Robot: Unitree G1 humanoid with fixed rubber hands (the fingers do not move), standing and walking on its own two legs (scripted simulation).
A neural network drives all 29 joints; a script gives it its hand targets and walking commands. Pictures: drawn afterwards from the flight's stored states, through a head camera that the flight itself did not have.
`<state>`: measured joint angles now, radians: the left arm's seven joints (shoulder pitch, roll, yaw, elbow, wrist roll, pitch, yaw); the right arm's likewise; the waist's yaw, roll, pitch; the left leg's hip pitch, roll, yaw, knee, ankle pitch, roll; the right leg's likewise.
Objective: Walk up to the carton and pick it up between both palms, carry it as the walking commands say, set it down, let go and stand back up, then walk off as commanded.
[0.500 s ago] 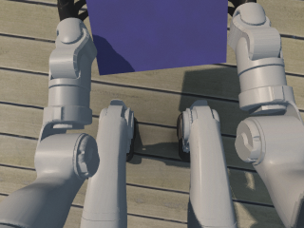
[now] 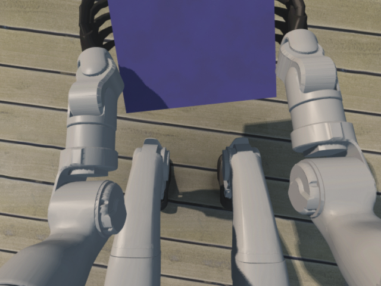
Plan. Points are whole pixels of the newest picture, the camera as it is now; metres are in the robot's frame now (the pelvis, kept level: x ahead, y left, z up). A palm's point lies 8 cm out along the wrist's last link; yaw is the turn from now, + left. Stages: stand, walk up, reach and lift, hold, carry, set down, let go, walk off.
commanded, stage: reach and lift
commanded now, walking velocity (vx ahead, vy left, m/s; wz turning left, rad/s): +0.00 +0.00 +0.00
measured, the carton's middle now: (193, 52) +0.52 +0.02 -0.14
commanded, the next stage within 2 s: none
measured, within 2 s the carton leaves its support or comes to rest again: neither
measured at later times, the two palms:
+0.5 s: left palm (54, 33) +0.47 +0.18 +0.05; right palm (326, 20) +0.49 -0.15 +0.04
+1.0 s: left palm out of the picture +0.46 +0.18 +0.14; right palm out of the picture +0.48 -0.16 +0.14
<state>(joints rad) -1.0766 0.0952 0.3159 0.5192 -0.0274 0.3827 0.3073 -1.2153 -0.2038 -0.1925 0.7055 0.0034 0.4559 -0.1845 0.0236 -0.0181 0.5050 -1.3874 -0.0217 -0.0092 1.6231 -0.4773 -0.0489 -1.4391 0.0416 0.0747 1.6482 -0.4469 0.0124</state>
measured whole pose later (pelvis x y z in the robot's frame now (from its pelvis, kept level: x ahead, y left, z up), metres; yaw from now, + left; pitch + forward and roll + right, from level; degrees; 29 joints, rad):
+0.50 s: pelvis +0.06 +0.00 +0.07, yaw +0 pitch +23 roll +3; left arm -0.76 0.01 0.36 0.70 0.11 0.37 0.20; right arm -0.86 -0.05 -0.23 0.84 -0.08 0.44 -0.20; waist 0.03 -0.03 -0.06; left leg -1.29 -0.02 -0.01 1.34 -0.46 -0.04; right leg -1.35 0.03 0.08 1.38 -0.44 0.00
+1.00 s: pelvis +0.13 -0.01 +0.16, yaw +0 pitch +23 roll +3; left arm -0.40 -0.13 0.46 0.50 0.26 0.37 -0.01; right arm -0.50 0.10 -0.34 0.62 -0.24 0.41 -0.07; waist 0.03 -0.03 -0.26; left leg -0.92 -0.01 -0.01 0.89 -0.38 -0.04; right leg -0.98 0.02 0.08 0.96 -0.38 -0.01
